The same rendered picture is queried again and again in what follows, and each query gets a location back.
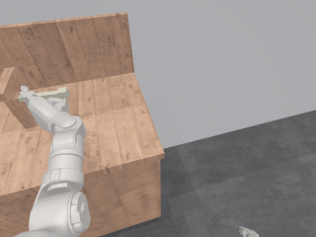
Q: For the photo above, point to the robot right hand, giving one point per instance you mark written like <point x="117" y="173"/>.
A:
<point x="245" y="232"/>

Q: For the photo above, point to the robot left upper arm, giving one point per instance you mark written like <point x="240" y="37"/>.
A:
<point x="61" y="215"/>

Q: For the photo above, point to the counter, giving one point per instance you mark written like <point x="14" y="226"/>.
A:
<point x="92" y="57"/>

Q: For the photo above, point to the robot left forearm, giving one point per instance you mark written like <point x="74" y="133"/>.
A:
<point x="66" y="156"/>

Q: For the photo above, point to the tap lever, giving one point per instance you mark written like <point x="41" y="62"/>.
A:
<point x="62" y="93"/>

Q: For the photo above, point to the robot left hand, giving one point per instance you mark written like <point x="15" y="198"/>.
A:
<point x="43" y="109"/>

